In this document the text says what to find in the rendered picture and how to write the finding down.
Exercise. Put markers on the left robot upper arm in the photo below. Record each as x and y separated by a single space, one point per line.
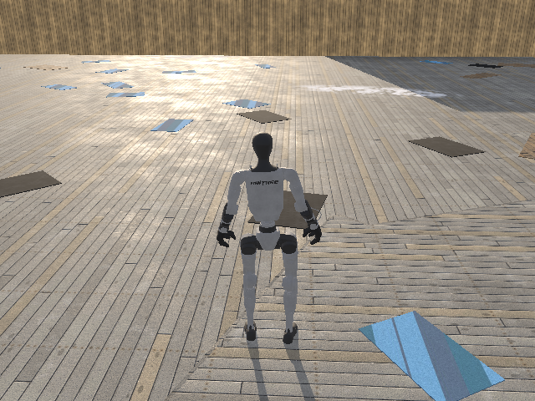
238 178

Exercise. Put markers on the right robot forearm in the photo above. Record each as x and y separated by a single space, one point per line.
309 217

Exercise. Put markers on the right robot hand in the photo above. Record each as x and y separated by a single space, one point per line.
317 232

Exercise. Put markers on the right robot foot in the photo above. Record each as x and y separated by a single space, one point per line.
288 336

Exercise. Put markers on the humanoid robot torso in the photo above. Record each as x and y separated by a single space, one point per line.
265 202

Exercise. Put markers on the right robot upper arm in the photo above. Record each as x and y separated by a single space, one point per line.
291 175

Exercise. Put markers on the left robot hand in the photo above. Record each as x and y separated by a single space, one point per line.
228 235

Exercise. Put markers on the left robot forearm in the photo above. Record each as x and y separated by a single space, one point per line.
225 221

